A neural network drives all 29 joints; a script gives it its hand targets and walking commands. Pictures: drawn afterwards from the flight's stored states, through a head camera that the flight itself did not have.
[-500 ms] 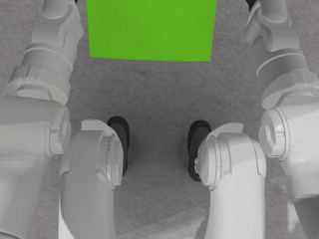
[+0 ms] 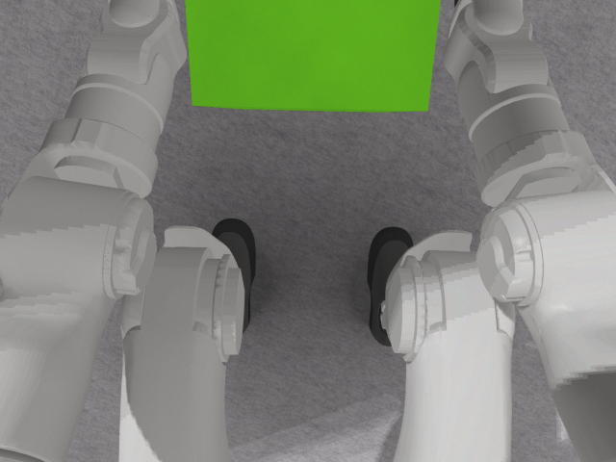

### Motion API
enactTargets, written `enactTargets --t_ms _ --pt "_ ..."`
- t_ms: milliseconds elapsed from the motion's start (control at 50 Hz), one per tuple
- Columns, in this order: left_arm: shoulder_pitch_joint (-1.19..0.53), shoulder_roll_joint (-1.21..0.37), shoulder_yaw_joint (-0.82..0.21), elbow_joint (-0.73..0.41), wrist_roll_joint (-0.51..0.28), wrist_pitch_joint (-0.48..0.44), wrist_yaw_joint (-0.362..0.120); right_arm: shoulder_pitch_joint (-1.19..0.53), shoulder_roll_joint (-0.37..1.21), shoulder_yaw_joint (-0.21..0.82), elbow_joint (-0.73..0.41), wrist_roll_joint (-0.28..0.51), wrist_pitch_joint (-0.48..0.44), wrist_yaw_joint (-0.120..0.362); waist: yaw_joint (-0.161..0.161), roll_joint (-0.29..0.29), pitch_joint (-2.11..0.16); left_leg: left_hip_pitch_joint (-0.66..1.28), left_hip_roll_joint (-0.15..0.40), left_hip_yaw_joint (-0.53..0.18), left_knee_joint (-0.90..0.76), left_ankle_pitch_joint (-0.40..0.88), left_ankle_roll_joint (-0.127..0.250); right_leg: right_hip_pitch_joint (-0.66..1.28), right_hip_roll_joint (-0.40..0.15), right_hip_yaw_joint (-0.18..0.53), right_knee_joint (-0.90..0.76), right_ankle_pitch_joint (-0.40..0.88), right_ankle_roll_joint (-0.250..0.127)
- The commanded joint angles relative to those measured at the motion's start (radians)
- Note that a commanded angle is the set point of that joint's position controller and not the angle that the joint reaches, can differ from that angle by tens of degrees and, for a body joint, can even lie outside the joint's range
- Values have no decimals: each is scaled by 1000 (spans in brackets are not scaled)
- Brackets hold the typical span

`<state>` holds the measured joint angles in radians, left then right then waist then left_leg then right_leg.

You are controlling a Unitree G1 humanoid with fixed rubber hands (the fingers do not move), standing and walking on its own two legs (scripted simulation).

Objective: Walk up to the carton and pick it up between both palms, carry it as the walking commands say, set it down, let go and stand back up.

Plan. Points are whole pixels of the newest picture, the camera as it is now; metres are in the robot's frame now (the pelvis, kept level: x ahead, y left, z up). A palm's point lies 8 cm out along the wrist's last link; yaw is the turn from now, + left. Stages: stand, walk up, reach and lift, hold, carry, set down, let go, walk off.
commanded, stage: reach and lift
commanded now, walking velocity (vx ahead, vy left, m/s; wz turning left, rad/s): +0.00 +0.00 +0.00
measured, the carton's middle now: out of the picture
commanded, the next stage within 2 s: none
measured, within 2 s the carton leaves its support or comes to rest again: leaves its support in 0.44 s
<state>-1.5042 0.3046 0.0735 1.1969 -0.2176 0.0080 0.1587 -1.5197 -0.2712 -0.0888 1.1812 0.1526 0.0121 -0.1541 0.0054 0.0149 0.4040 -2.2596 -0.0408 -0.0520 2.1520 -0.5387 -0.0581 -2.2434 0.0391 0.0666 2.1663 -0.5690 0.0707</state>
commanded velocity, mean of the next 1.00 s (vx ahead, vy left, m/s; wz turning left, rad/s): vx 0.00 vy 0.00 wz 0.00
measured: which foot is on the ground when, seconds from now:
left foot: down 0.00-1.00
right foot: down 0.00-1.00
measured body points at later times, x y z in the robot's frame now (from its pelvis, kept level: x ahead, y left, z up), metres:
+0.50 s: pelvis +0.01 +0.00 -0.01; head +0.38 -0.01 +0.25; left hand +0.56 +0.15 -0.19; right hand +0.56 -0.15 -0.19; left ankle +0.12 +0.13 -0.34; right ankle +0.11 -0.14 -0.34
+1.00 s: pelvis +0.01 +0.00 +0.01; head +0.36 +0.00 +0.30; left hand +0.56 +0.15 -0.12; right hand +0.57 -0.15 -0.12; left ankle +0.12 +0.13 -0.34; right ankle +0.11 -0.14 -0.34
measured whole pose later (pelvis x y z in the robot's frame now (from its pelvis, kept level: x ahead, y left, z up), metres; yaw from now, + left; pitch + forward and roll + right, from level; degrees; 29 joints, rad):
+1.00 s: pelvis +0.01 +0.00 +0.01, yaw -1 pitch +44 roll +0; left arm -1.31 0.14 0.36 0.83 0.07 0.27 0.12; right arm -1.33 -0.13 -0.38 0.83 -0.09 0.26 -0.11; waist 0.01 -0.01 0.12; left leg -2.31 -0.08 -0.08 2.09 -0.55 -0.09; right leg -2.30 0.09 0.08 2.10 -0.56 0.08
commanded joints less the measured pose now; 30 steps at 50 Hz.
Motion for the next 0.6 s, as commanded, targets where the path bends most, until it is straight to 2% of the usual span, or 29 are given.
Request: enactTargets --t_ms 0,20,100,200,420,500,580 --pt "-486 -562 -119 -175 28 8 -167 -425 520 110 -149 -23 6 157 -32 -13 -1175 573 -66 105 -125 271 6 528 56 -128 -150 275 -40" --pt "-518 -652 -121 -190 41 19 -200 -445 624 114 -162 -40 22 190 -30 -25 -1162 555 -72 108 -120 261 8 518 61 -131 -145 268 -41" --pt "-507 -806 -96 -210 93 61 -268 -435 784 86 -185 -100 74 267 -37 -33 -1108 515 -87 122 -104 243 16 462 76 -148 -130 247 -42" --pt "-468 -894 -90 -251 119 94 -312 -398 885 78 -217 -115 108 315 -20 -30 -1087 482 -88 130 -88 267 24 436 83 -151 -117 276 -42" --pt "-416 -981 -112 -323 112 103 -324 -385 969 114 -287 -83 116 323 16 -36 -1193 498 -87 135 -77 366 28 467 93 -147 -111 379 -46" --pt "-439 -1004 -140 -371 99 109 -315 -401 997 146 -331 -66 123 314 20 -39 -1304 538 -87 143 -83 385 26 520 96 -152 -117 404 -41" --pt "-449 -1016 -145 -392 114 130 -314 -402 1015 154 -345 -77 145 309 16 -35 -1352 553 -87 153 -102 355 24 531 99 -159 -136 373 -39"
